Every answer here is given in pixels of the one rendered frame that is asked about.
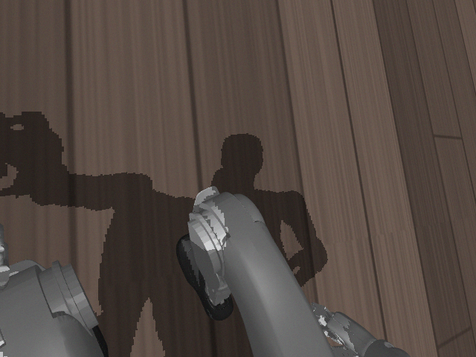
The right robot hand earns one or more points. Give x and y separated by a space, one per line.
343 330

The right robot arm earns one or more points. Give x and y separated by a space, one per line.
383 348

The right robot foot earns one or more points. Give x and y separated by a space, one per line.
184 252

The left robot foot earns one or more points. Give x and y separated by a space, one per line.
101 340

